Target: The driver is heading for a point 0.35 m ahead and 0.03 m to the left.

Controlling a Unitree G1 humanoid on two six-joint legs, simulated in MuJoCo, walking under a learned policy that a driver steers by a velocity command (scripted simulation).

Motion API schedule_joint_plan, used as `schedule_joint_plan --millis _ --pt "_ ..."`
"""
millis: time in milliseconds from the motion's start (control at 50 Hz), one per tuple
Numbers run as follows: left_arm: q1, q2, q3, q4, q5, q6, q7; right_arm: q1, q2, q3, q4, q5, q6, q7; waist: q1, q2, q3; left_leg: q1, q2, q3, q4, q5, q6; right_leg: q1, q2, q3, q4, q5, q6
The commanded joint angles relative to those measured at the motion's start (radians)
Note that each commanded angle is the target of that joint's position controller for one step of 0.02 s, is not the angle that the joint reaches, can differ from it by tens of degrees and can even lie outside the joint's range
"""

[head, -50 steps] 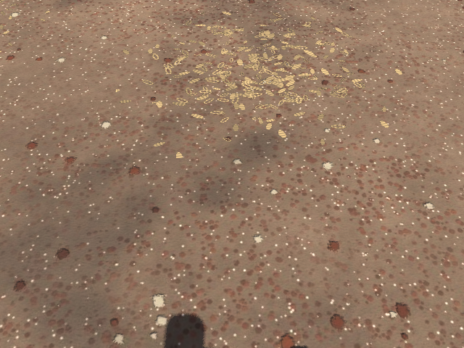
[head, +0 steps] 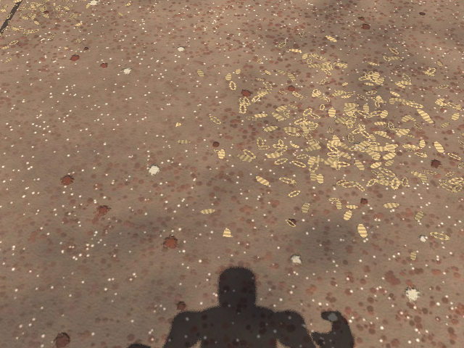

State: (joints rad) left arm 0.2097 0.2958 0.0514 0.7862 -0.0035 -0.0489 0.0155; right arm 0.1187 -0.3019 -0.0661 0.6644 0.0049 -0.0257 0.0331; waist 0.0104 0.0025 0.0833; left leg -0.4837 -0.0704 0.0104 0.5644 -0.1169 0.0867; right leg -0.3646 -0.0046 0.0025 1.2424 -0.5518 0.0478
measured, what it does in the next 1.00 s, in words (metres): steps on the spot, turning left: right foot, then left foot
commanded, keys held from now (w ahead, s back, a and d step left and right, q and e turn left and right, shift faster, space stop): q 0.48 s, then no key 0.52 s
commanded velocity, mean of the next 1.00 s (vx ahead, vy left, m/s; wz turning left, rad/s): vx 0.04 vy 0.00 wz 0.40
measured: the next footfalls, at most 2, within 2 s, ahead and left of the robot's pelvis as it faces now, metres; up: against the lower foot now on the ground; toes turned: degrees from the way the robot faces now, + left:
right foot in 0.36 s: +0.17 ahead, -0.14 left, +0.00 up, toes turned +23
left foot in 0.74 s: +0.07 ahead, +0.09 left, +0.00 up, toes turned +21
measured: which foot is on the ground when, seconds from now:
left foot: down 0.00-0.36, up 0.38-0.72, down 0.74-1.00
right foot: up 0.00-0.34, down 0.36-1.00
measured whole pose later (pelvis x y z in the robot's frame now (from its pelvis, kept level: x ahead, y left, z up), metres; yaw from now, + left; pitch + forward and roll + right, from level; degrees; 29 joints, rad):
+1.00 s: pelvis +0.08 -0.03 +0.01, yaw +23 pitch -1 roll +1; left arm 0.20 0.28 0.04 0.82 0.01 0.01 0.01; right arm 0.13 -0.21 -0.02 0.72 -0.02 0.01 0.00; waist 0.03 -0.03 0.02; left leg -0.22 -0.05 -0.03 0.51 -0.28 0.02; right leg -0.23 -0.06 0.02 0.52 -0.27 0.05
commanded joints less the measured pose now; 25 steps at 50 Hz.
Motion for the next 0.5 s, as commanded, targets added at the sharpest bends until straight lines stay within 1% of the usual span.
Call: schedule_joint_plan --millis 20,40,60,80,100,120,160,200,240,260,300,320,340,360,380,400,420,440,460,480,500 --pt "0.011 0.137 0.033 -0.086 0.008 0.005 0.018 0.047 -0.131 -0.041 -0.072 0.004 0.002 -0.020 -0.006 0.012 -0.209 0.330 0.286 -0.388 -0.224 0.353 0.221 -0.247 -0.059 0.093 0.002 0.095 0.005" --pt "0.028 0.134 0.035 -0.086 0.011 0.018 0.020 0.031 -0.133 -0.042 -0.080 -0.008 0.006 -0.022 0.015 0.037 -0.196 0.252 0.263 -0.366 -0.242 0.346 0.212 -0.191 -0.054 0.087 -0.039 0.110 0.009" --pt "0.046 0.116 0.032 -0.081 0.014 0.024 0.022 0.020 -0.140 -0.045 -0.082 -0.014 0.007 -0.024 0.027 0.052 -0.196 0.205 0.246 -0.337 -0.243 0.384 0.208 -0.160 -0.044 0.074 -0.090 0.121 0.017" --pt "0.050 0.100 0.028 -0.079 0.018 0.027 0.026 0.023 -0.148 -0.048 -0.081 -0.015 0.008 -0.029 0.030 0.059 -0.206 0.186 0.233 -0.316 -0.237 0.427 0.206 -0.145 -0.035 0.068 -0.143 0.134 0.026" --pt "0.041 0.092 0.025 -0.082 0.020 0.029 0.029 0.030 -0.158 -0.052 -0.079 -0.013 0.010 -0.036 0.027 0.062 -0.219 0.184 0.225 -0.310 -0.228 0.448 0.202 -0.144 -0.026 0.067 -0.191 0.153 0.036" --pt "0.029 0.088 0.023 -0.084 0.021 0.031 0.031 0.035 -0.166 -0.055 -0.078 -0.008 0.016 -0.043 0.021 0.065 -0.235 0.190 0.221 -0.313 -0.220 0.424 0.196 -0.142 -0.021 0.072 -0.228 0.180 0.044" --pt "-0.003 0.087 0.021 -0.092 0.017 0.038 0.030 0.029 -0.170 -0.057 -0.083 0.001 0.032 -0.056 0.010 0.078 -0.251 0.184 0.201 -0.328 -0.219 0.262 0.169 -0.130 -0.013 0.084 -0.300 0.246 0.053" --pt "-0.045 0.087 0.021 -0.105 0.011 0.042 0.027 0.021 -0.167 -0.056 -0.089 0.003 0.046 -0.064 -0.003 0.103 -0.230 0.164 0.181 -0.360 -0.229 0.072 0.144 -0.117 0.000 0.092 -0.373 0.284 0.054" --pt "-0.075 0.088 0.022 -0.117 0.008 0.037 0.022 0.023 -0.165 -0.056 -0.091 0.001 0.055 -0.066 -0.016 0.131 -0.207 0.164 0.174 -0.400 -0.225 -0.025 0.132 -0.099 0.013 0.099 -0.449 0.281 0.048" --pt "-0.083 0.090 0.023 -0.121 0.006 0.031 0.018 0.027 -0.164 -0.056 -0.092 0.000 0.058 -0.065 -0.021 0.144 -0.202 0.176 0.176 -0.422 -0.212 -0.024 0.129 -0.087 0.019 0.101 -0.487 0.268 0.044" --pt "-0.079 0.097 0.028 -0.125 0.003 0.017 0.010 0.034 -0.158 -0.055 -0.094 0.004 0.063 -0.062 -0.023 0.163 -0.205 0.221 0.182 -0.472 -0.170 0.042 0.120 -0.050 0.032 0.101 -0.585 0.249 0.028" --pt "-0.056 0.098 0.031 -0.119 0.001 0.010 0.005 0.024 -0.152 -0.052 -0.098 0.009 0.066 -0.062 -0.005 0.165 -0.206 0.230 0.172 -0.485 -0.140 0.078 0.105 -0.002 0.034 0.094 -0.681 0.284 0.014" --pt "-0.019 0.102 0.037 -0.108 0.001 0.004 0.001 0.015 -0.141 -0.049 -0.101 0.017 0.070 -0.064 0.020 0.161 -0.202 0.214 0.145 -0.480 -0.102 0.077 0.076 0.080 0.023 0.083 -0.820 0.380 -0.004" --pt "0.005 0.156 0.052 -0.107 0.015 0.003 0.004 0.048 -0.103 -0.037 -0.103 0.015 0.071 -0.066 0.009 0.083 -0.219 0.143 0.091 -0.429 -0.001 -0.078 0.023 0.192 -0.111 0.175 -0.883 0.445 -0.053" --pt "-0.043 0.252 0.071 -0.122 0.040 0.016 0.012 0.093 -0.060 -0.028 -0.122 0.012 0.067 -0.064 -0.059 -0.214 -0.181 -0.057 -0.075 -0.222 0.195 -0.400 -0.044 0.261 -0.322 0.412 -0.917 0.656 -0.188" --pt "-0.023 0.209 0.067 -0.125 0.060 0.018 0.009 0.087 -0.146 -0.051 -0.124 -0.001 0.053 -0.060 -0.026 -0.286 -0.188 -0.129 -0.058 -0.165 0.436 -0.536 -0.095 0.230 -0.429 0.548 -0.935 0.754 -0.320" --pt "-0.055 0.157 0.052 -0.142 0.050 0.018 0.012 0.109 -0.198 -0.071 -0.101 0.004 0.053 -0.056 -0.032 -0.195 -0.179 -0.132 -0.019 -0.176 0.563 -0.476 -0.118 0.219 -0.398 0.461 -0.913 0.757 -0.317" --pt "-0.091 0.123 0.045 -0.148 0.035 0.022 0.016 0.120 -0.193 -0.076 -0.075 0.011 0.063 -0.059 -0.041 -0.140 -0.159 -0.138 -0.006 -0.160 0.613 -0.414 -0.137 0.215 -0.323 0.346 -0.891 0.726 -0.266" --pt "-0.110 0.107 0.041 -0.153 0.019 0.026 0.019 0.125 -0.170 -0.073 -0.064 0.012 0.076 -0.064 -0.042 -0.125 -0.146 -0.157 0.004 -0.146 0.652 -0.365 -0.155 0.227 -0.276 0.275 -0.880 0.695 -0.230" --pt "-0.110 0.102 0.037 -0.153 0.012 0.031 0.023 0.118 -0.141 -0.066 -0.066 0.013 0.086 -0.063 -0.033 -0.128 -0.132 -0.165 0.010 -0.133 0.672 -0.333 -0.170 0.225 -0.260 0.229 -0.881 0.721 -0.227" --pt "-0.096 0.106 0.037 -0.148 0.014 0.036 0.025 0.098 -0.113 -0.056 -0.075 0.016 0.089 -0.061 -0.021 -0.132 -0.124 -0.146 0.011 -0.106 0.642 -0.312 -0.178 0.212 -0.234 0.186 -0.890 0.733 -0.231"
